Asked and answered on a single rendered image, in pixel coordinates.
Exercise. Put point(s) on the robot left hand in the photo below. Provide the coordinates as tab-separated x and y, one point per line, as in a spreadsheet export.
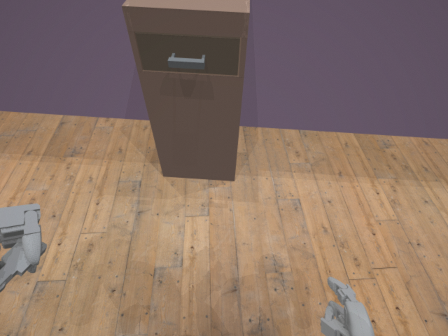
19	230

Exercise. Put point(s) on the handle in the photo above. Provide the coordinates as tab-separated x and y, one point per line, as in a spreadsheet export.
186	63

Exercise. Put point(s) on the drawer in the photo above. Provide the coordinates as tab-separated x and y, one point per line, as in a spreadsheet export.
221	52

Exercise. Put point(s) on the robot right hand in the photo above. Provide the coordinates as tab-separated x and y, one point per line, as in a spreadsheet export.
352	320

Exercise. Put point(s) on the cabinet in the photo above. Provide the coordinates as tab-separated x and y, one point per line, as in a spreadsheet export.
194	117

